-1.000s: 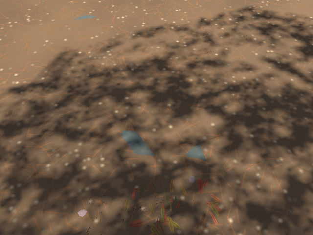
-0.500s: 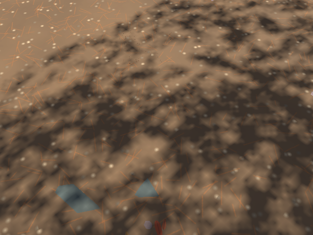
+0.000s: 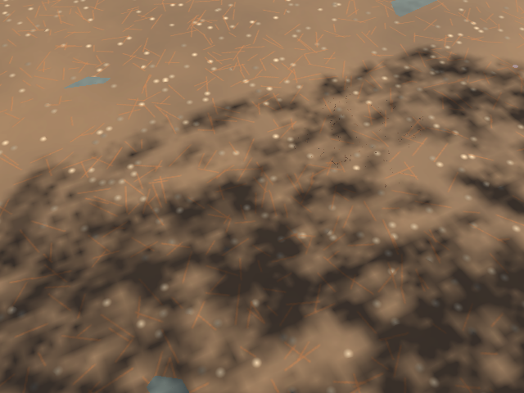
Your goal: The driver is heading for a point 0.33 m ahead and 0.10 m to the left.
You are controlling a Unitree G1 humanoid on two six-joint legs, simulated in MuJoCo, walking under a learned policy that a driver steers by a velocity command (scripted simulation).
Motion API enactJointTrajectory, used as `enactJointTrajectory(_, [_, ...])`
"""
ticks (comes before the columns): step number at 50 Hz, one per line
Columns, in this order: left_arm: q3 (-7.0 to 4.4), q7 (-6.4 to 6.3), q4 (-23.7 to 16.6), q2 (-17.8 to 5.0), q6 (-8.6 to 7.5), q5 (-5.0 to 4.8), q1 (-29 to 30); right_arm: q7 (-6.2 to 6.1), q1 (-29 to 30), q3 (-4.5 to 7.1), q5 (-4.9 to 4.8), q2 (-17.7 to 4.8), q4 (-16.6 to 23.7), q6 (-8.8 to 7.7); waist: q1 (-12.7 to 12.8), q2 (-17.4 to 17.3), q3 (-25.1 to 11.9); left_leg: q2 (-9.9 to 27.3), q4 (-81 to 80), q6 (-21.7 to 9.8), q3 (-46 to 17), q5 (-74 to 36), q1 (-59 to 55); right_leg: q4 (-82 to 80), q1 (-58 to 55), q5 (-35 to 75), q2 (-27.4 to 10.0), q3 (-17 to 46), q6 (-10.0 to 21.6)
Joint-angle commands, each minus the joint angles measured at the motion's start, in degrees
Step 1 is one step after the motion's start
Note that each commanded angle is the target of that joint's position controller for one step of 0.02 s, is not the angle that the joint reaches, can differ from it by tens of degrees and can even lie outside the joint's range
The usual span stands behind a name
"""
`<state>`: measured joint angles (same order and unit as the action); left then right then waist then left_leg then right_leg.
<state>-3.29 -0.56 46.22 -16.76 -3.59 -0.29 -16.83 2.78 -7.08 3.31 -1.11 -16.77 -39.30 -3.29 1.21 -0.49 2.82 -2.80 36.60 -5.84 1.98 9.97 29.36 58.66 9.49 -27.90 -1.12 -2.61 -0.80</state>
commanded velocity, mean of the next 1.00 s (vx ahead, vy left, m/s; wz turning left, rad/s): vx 0.21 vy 0.00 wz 0.22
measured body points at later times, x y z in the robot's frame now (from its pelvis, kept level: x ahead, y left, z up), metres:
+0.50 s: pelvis +0.25 -0.03 +0.01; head +0.29 -0.04 +0.46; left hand +0.39 +0.24 -0.08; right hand +0.39 -0.29 -0.11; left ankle +0.13 +0.08 -0.65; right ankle +0.38 -0.11 -0.72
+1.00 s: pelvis +0.32 -0.01 +0.02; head +0.33 +0.00 +0.47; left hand +0.39 +0.27 -0.11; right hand +0.47 -0.23 -0.11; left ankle +0.27 +0.12 -0.72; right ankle +0.38 -0.11 -0.72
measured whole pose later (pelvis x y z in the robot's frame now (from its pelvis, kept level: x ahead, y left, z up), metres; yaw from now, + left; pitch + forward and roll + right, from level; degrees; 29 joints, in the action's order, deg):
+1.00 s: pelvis +0.32 -0.01 +0.02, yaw +12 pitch -1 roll +0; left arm -1.5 -0.1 51.2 -13.4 -0.5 0.3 -8.0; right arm -1.9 -14.2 1.8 0.6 -12.7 -47.2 -0.1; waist 0.1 -0.2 1.4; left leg 0.8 32.1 1.4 -2.9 19.9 11.3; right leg 31.4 16.3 -14.0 0.8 0.3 0.3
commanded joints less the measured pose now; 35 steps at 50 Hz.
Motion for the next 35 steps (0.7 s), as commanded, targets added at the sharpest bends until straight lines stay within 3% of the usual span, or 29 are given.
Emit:
enactJointTrajectory(1, [-0.49,1.15,-8.95,-7.20,-4.85,-1.72,5.75,-1.06,-14.21,3.24,0.12,-9.90,1.05,-0.57,-7.25,-2.26,-13.86,17.96,-18.48,-13.63,-35.10,2.08,-42.63,17.95,37.12,3.44,-1.16,8.90,1.56])
enactJointTrajectory(2, [-0.65,0.75,-8.85,-6.99,-4.95,-0.30,6.74,-1.16,-10.37,2.71,0.07,-8.32,1.75,-0.49,-4.67,0.85,-8.98,15.73,-19.20,-12.10,-29.52,-4.17,-33.60,12.15,34.37,5.95,-3.05,8.12,1.27])
enactJointTrajectory(3, [-1.16,0.52,-8.75,-7.64,-4.41,0.57,6.09,-1.41,-7.99,2.13,0.65,-6.78,2.72,-0.51,-2.58,-0.18,-7.30,14.10,-20.51,-11.61,-25.97,-9.51,-27.34,8.82,29.97,7.80,-4.39,8.19,0.81])
enactJointTrajectory(6, [-0.93,0.41,-8.52,-5.79,-2.46,1.19,3.82,-2.09,-6.29,2.32,0.71,-7.43,3.55,-0.52,-0.08,-1.81,-5.54,11.90,-23.07,-12.05,-21.31,-16.19,-18.03,1.92,25.24,9.98,-4.54,6.56,-1.79])
enactJointTrajectory(8, [-0.26,0.19,-9.50,-4.24,-1.93,1.31,7.03,-2.82,-7.12,2.82,0.45,-9.05,3.14,-0.45,-0.77,-2.08,-4.03,10.09,-23.67,-11.06,-17.96,-16.42,-14.17,-5.96,24.44,15.60,-3.61,5.41,-3.39])
enactJointTrajectory(11, [0.48,0.54,-10.32,-2.77,-2.22,1.27,13.09,-3.62,-8.73,2.90,0.25,-9.24,2.07,0.28,-3.41,-4.08,-3.18,6.59,-21.27,-7.27,-13.21,-18.37,-11.72,-20.32,19.36,29.14,-0.57,4.05,-3.91])
enactJointTrajectory(14, [0.14,1.37,-10.79,-3.65,-2.86,0.78,15.74,-4.00,-12.51,2.67,0.16,-8.61,0.08,1.17,-5.28,-5.29,-5.07,7.75,-17.39,-5.08,-14.88,-19.28,-15.55,-26.63,16.08,35.48,1.68,4.43,-2.87])
enactJointTrajectory(16, [-0.56,1.76,-10.61,-5.04,-3.14,1.09,14.86,-4.26,-12.63,2.40,0.37,-7.78,-0.36,1.52,-4.48,-5.78,-5.89,9.47,-13.04,-3.80,-17.74,-19.47,-19.81,-29.30,15.45,33.64,1.65,5.78,-0.97])
enactJointTrajectory(18, [-1.15,1.83,-9.28,-5.57,-3.63,1.73,10.36,-4.42,-10.22,2.06,0.65,-6.54,-0.03,1.73,-1.28,-5.98,-6.86,8.75,-6.99,-1.84,-18.57,-21.34,-21.28,-33.47,10.28,35.43,1.36,5.24,1.53])
enactJointTrajectory(19, [-1.53,1.57,-8.85,-7.01,-3.99,2.56,7.62,-4.36,-10.24,1.62,1.06,-4.97,0.57,1.58,-0.16,-4.16,-9.21,5.46,-1.20,0.29,-17.30,-19.99,-19.94,-34.45,3.38,46.38,-1.38,6.32,3.10])
enactJointTrajectory(20, [-1.89,1.28,-9.26,-10.25,-4.14,3.82,4.30,-4.21,-14.48,0.66,1.91,-2.53,1.27,1.13,-1.02,4.73,-16.12,1.05,11.49,3.31,-15.00,-2.75,-11.56,-29.64,-11.61,67.55,-11.79,15.67,8.32])
enactJointTrajectory(21, [-1.73,1.44,-7.56,-8.60,-2.98,3.25,1.23,-4.03,-22.67,0.00,0.95,-1.91,-0.55,1.10,-1.79,17.04,-23.88,-3.00,26.09,6.96,-12.15,29.02,-2.34,-30.22,-22.11,70.33,-22.19,30.33,18.17])
enactJointTrajectory(22, [-0.95,1.88,-7.39,-5.74,-2.12,1.13,0.92,-3.86,-22.75,0.80,0.66,-6.29,-1.60,1.75,-1.26,11.75,-23.46,-0.54,30.62,8.15,-14.17,30.56,0.02,-32.65,-19.39,54.56,-21.62,34.55,18.27])
enactJointTrajectory(23, [-0.58,1.90,-7.57,-4.75,-1.40,0.55,3.70,-4.08,-17.26,1.41,0.15,-7.80,-1.15,2.89,-0.45,7.59,-17.50,1.04,33.29,9.30,-12.97,27.09,2.66,-34.60,-14.24,42.16,-19.31,31.20,16.24])
enactJointTrajectory(24, [0.10,1.90,-7.86,-3.61,-0.78,0.96,6.94,-4.49,-13.49,1.50,0.29,-7.65,-0.70,4.08,-0.64,4.90,-13.38,2.47,31.89,9.88,-11.33,24.49,2.66,-36.91,-7.96,34.53,-16.87,27.75,14.53])
enactJointTrajectory(25, [0.69,1.88,-8.07,-2.62,-0.30,1.26,10.46,-4.76,-11.41,1.56,0.69,-7.02,-0.10,5.11,-1.75,4.86,-9.75,4.24,27.83,10.15,-10.51,22.53,1.06,-38.99,-1.52,29.19,-15.04,24.70,13.35])
enactJointTrajectory(26, [0.64,1.81,-7.85,-3.08,0.22,1.65,12.54,-4.90,-11.28,1.25,0.75,-5.49,-0.04,5.80,-3.01,7.08,-7.53,5.28,21.50,10.24,-9.07,21.04,-2.92,-41.04,4.05,26.12,-12.35,20.97,11.88])
enactJointTrajectory(28, [0.24,1.48,-7.17,-3.85,0.82,2.00,13.68,-5.17,-12.49,0.51,1.13,-2.77,-1.24,5.83,-3.38,9.61,-7.29,4.37,11.81,10.40,-5.62,18.72,-10.25,-41.75,8.43,28.61,-8.81,15.12,11.36])
enactJointTrajectory(30, [0.11,1.09,-6.08,-4.13,1.12,1.58,12.32,-5.09,-12.71,0.28,1.36,-2.15,-2.27,5.42,-2.86,9.18,-9.97,4.26,4.49,9.94,-4.91,12.62,-14.67,-40.88,6.79,29.23,-9.15,14.17,12.22])
enactJointTrajectory(33, [0.69,0.90,-5.03,-3.13,1.66,0.62,12.72,-4.65,-12.39,0.22,2.01,-1.86,-3.47,5.33,-3.87,7.10,-9.42,3.64,-8.35,7.87,-3.54,-0.17,-22.67,-40.38,9.92,15.01,-7.63,12.74,9.82])
enactJointTrajectory(34, [1.19,1.06,-4.15,-1.86,1.55,0.83,11.28,-4.67,-10.65,0.24,2.91,-2.95,-2.56,5.29,-3.33,5.42,-8.05,5.88,-10.02,6.57,-6.33,-2.76,-24.18,-40.41,12.33,7.69,-6.33,12.38,6.87])
enactJointTrajectory(35, [1.34,1.31,-3.81,-1.73,1.46,1.43,10.61,-4.87,-8.96,0.53,3.00,-5.30,-1.31,5.27,-1.92,2.08,-5.74,9.26,-11.72,4.79,-9.67,-1.11,-22.42,-38.77,13.48,1.94,-3.90,10.58,4.33])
